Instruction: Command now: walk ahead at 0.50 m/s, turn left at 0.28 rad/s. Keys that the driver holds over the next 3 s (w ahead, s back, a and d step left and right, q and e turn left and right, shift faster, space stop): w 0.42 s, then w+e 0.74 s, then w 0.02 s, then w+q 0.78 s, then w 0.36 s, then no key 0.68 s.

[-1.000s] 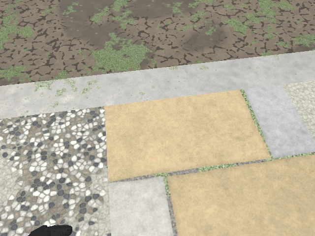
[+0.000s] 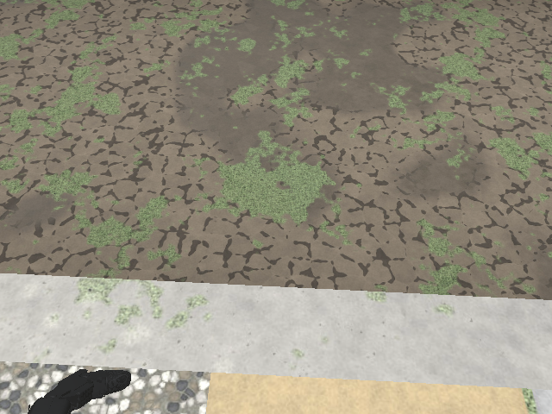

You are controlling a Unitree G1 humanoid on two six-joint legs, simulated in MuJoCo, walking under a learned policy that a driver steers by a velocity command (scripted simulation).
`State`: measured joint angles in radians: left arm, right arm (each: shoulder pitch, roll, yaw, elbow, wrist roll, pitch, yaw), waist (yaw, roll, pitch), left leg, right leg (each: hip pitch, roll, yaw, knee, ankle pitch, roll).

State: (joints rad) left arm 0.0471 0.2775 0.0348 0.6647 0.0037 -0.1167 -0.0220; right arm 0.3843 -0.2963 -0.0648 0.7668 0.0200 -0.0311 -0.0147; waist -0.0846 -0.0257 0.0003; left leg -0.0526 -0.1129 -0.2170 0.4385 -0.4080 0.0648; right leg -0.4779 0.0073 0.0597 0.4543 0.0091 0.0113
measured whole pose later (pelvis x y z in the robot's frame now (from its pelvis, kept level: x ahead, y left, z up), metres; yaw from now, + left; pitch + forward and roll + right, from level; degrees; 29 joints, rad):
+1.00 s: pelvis +0.45 -0.03 -0.03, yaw -14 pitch +0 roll +2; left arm 0.19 0.24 0.05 0.65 0.02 0.04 0.00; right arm 0.39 -0.26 -0.06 0.81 -0.01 -0.02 -0.02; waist -0.03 0.01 0.02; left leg -0.22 0.11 0.17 0.93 -0.49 -0.04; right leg -0.50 0.03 -0.05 0.73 -0.23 -0.12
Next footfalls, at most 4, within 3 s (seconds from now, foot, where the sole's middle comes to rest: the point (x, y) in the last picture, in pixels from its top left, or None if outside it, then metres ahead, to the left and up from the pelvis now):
0.02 right None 0.17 -0.12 -0.77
0.48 left None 0.40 0.12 -0.77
0.98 right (316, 375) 0.57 -0.13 -0.77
1.44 left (262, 349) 0.65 0.00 -0.77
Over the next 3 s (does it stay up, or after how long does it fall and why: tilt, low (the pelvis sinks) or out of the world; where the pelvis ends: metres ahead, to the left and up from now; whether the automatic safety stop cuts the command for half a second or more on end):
stays up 0.61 -0.11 0.02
